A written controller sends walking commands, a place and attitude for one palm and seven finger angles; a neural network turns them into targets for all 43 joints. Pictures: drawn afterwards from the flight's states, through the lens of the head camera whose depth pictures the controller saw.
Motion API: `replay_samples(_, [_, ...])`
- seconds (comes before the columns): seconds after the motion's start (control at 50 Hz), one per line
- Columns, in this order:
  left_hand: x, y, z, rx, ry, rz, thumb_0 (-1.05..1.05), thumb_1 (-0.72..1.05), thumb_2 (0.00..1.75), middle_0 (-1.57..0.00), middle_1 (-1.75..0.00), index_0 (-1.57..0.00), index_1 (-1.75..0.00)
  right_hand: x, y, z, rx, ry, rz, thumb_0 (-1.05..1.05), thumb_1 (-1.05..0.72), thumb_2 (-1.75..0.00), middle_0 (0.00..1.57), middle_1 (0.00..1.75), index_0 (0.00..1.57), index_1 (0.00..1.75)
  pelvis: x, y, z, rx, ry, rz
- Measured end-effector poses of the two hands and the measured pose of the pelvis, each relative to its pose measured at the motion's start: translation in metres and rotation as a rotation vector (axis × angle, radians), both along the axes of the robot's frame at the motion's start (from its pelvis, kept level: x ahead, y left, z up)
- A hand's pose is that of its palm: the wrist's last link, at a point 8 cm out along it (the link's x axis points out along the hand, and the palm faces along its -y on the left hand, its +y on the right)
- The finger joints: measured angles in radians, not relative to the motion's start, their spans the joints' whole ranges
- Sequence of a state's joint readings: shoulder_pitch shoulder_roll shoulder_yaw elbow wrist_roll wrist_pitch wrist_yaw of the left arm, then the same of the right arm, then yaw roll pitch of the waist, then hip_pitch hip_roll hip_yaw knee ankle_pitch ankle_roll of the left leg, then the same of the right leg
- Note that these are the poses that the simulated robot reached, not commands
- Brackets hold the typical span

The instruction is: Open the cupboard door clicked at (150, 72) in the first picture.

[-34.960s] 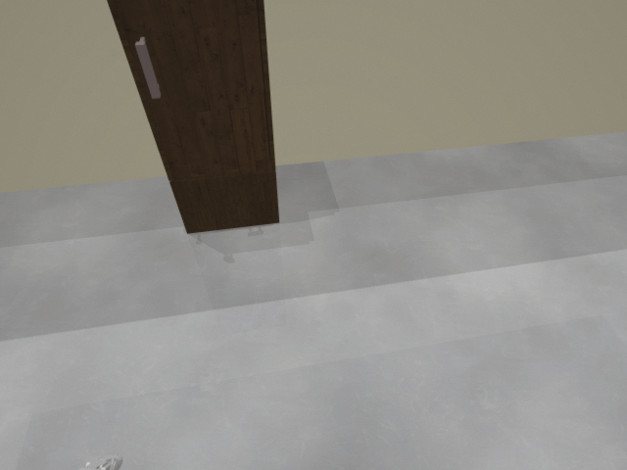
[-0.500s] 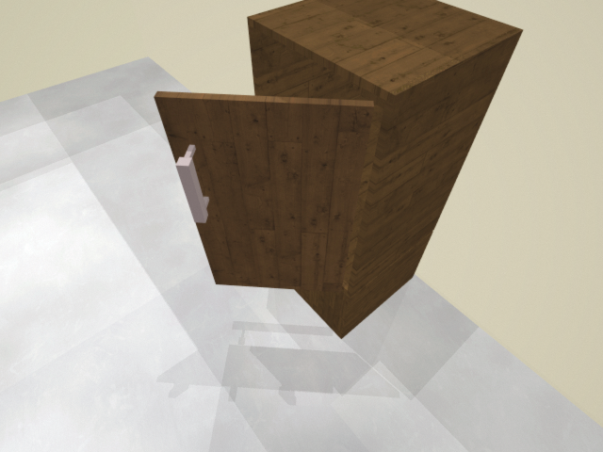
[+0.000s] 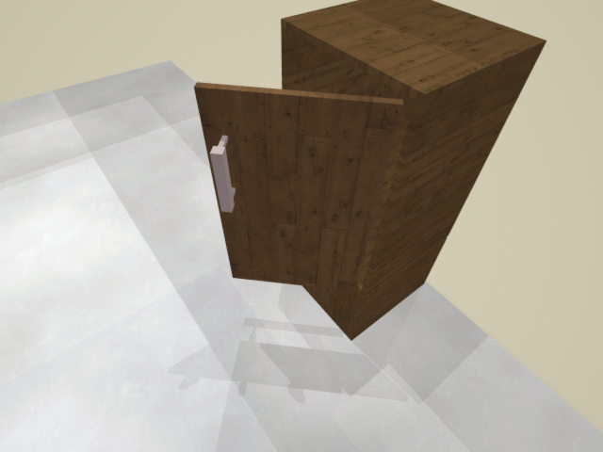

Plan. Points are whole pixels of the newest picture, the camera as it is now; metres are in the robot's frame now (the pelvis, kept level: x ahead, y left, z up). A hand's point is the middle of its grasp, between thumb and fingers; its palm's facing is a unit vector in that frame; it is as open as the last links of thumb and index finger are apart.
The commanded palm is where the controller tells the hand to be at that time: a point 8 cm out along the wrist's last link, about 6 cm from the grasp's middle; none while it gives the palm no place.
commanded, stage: come to a stop and stand still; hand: left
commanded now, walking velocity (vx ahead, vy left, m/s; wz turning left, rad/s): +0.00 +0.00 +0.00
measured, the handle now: (225, 174) +0.61 +0.19 -0.01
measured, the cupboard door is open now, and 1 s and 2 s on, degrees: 46 46 46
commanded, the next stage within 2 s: look again from close up in 0.56 s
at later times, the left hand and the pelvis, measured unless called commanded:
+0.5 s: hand out of the picture -0.05 +0.17 -0.16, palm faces +0.02 -0.98 -0.20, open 7.4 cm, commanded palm none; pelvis -0.04 +0.00 +0.01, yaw -1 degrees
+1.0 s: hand out of the picture -0.06 +0.16 -0.17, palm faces +0.03 -0.99 -0.16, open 7.4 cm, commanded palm none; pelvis -0.05 +0.01 +0.01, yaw -1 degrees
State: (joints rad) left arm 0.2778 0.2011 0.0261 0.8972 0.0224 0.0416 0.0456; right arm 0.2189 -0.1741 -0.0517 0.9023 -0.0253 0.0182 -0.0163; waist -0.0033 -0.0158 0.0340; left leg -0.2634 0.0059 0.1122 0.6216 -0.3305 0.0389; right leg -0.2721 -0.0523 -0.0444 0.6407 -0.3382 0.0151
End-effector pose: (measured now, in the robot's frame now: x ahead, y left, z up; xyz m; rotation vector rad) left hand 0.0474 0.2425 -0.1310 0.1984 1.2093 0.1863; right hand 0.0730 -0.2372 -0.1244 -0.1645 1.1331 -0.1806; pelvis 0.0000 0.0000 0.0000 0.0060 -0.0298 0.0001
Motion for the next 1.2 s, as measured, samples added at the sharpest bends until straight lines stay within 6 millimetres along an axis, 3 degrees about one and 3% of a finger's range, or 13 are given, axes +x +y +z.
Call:
replay_samples(0.1, [-0.022, 0.004, 0.003, -0.009, 0.000, 0.003, 0.00, 0.90, 0.89, -0.20, -0.30, -0.20, -0.30, 0.000, 0.012, 0.005, 0.019, -0.045, 0.035, 0.01, -0.91, -0.89, 0.20, 0.29, 0.20, 0.30, -0.013, 0.005, 0.003, -0.010, -0.005, -0.010])
replay_samples(0.2, [-0.047, 0.002, 0.005, -0.016, 0.023, 0.010, 0.00, 0.90, 0.89, -0.20, -0.30, -0.20, -0.30, -0.017, 0.015, 0.005, 0.033, -0.029, 0.038, 0.01, -0.91, -0.89, 0.20, 0.30, 0.20, 0.30, -0.024, 0.006, 0.006, -0.011, -0.008, -0.011])
replay_samples(0.44, [-0.098, -0.015, 0.001, -0.050, 0.129, 0.020, 0.00, 0.90, 0.89, -0.20, -0.30, -0.20, -0.30, -0.105, 0.008, -0.004, 0.036, 0.161, -0.036, 0.01, -0.91, -0.89, 0.20, 0.29, 0.20, 0.30, -0.041, 0.004, 0.011, -0.008, -0.006, -0.015])
replay_samples(0.56, [-0.111, -0.024, -0.001, -0.069, 0.162, 0.022, 0.00, 0.90, 0.89, -0.20, -0.30, -0.20, -0.30, -0.146, 0.012, -0.007, 0.049, 0.259, -0.074, 0.01, -0.91, -0.89, 0.19, 0.29, 0.19, 0.30, -0.045, 0.003, 0.011, -0.009, -0.003, -0.016])
replay_samples(0.68, [-0.115, -0.031, -0.004, -0.084, 0.176, 0.024, 0.00, 0.90, 0.89, -0.20, -0.30, -0.20, -0.30, -0.169, 0.023, -0.008, 0.071, 0.313, -0.098, 0.01, -0.91, -0.89, 0.19, 0.29, 0.19, 0.30, -0.048, 0.003, 0.011, -0.011, 0.001, -0.017])
replay_samples(0.84, [-0.114, -0.034, -0.005, -0.094, 0.173, 0.027, 0.00, 0.90, 0.89, -0.20, -0.30, -0.20, -0.30, -0.172, 0.037, -0.011, 0.101, 0.317, -0.107, 0.01, -0.91, -0.89, 0.19, 0.29, 0.19, 0.30, -0.049, 0.004, 0.011, -0.010, 0.004, -0.019])
replay_samples(1.2, [-0.111, -0.032, -0.005, -0.102, 0.179, 0.037, 0.00, 0.90, 0.89, -0.20, -0.30, -0.19, -0.30, -0.132, 0.036, -0.009, 0.082, 0.240, -0.084, 0.01, -0.91, -0.89, 0.20, 0.29, 0.19, 0.30, -0.043, 0.009, 0.012, -0.013, 0.010, -0.022])
